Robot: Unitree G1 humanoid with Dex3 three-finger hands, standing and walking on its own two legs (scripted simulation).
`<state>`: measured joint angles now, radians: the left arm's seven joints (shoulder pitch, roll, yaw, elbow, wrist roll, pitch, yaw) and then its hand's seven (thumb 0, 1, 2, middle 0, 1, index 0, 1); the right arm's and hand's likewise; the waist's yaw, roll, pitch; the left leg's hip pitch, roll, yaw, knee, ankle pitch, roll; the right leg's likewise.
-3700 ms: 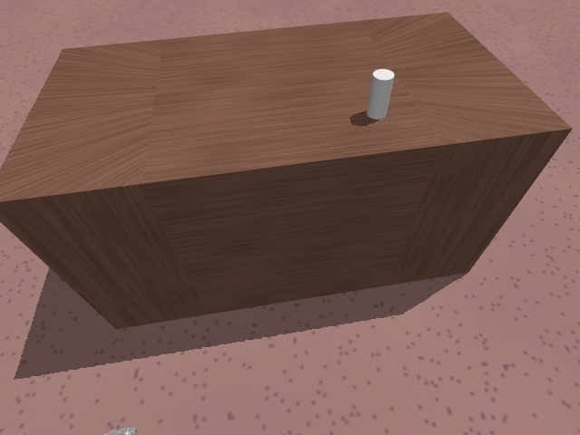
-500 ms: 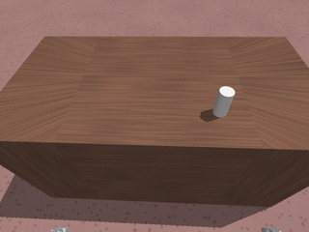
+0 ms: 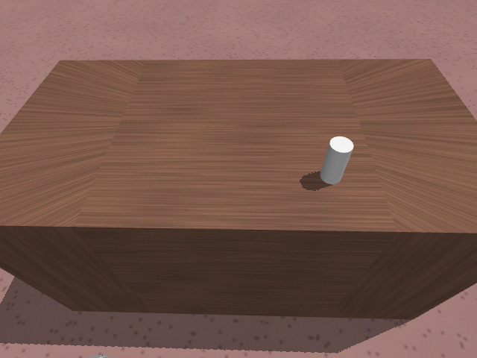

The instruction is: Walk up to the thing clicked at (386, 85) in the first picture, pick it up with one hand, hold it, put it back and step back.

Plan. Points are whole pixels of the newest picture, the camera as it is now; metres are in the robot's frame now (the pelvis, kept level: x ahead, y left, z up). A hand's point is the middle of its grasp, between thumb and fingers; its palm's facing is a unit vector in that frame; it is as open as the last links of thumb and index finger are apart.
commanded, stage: stand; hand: right
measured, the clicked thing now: (335, 161) +0.51 -0.19 -0.03
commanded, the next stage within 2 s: rise first in 1.94 s
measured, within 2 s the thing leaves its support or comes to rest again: neither
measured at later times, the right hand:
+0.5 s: hand out of the picture +0.08 -0.27 -0.16, palm faces -0.03 +0.94 -0.33, open 7.4 cm
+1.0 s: hand out of the picture +0.07 -0.27 -0.16, palm faces -0.03 +0.94 -0.33, open 7.4 cm
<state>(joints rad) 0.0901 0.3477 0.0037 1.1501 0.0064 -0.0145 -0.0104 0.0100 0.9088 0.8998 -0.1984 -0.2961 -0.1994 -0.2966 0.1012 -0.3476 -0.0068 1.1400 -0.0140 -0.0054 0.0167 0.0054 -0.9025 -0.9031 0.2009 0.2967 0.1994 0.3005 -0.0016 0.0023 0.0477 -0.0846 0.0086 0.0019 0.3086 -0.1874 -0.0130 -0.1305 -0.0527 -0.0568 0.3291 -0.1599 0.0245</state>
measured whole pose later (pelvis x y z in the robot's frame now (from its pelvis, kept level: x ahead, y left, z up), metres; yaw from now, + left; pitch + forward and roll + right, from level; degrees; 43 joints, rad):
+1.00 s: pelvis +0.01 -0.02 +0.00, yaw +0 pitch -2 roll +0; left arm 0.10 0.35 0.01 1.14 0.01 -0.01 -0.01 0.01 0.91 0.90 -0.20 -0.30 -0.20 -0.30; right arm 0.12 -0.36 0.01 1.14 -0.02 0.00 0.01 0.01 -0.90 -0.90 0.20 0.30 0.20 0.30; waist 0.00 0.01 0.04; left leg -0.07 0.04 0.00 0.30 -0.19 -0.04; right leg -0.12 -0.02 -0.06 0.32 -0.17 0.00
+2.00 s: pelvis +0.02 -0.01 +0.00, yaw -1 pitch -2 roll +0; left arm 0.11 0.35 0.00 1.14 0.01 -0.01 -0.01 0.01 0.91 0.90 -0.20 -0.30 -0.20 -0.30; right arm 0.11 -0.35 0.00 1.13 -0.02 0.00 0.01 0.00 -0.90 -0.90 0.20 0.30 0.20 0.30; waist 0.00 0.01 0.04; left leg -0.06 0.04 0.01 0.29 -0.20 -0.03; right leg -0.11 -0.02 -0.05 0.32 -0.17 0.01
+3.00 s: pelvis +0.02 +0.00 +0.00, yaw -2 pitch -2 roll +0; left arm 0.26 0.23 0.10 0.58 -0.03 -0.05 0.06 0.00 -0.53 0.05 -0.06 -0.06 -0.06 -0.06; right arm 0.39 -0.30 -0.22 0.12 0.04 -0.09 -0.05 -0.01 0.53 -0.05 0.05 0.05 0.05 0.06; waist -0.03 -0.02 0.03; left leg -0.08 0.03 0.03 0.39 -0.27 -0.01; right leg -0.13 -0.03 -0.03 0.39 -0.22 0.02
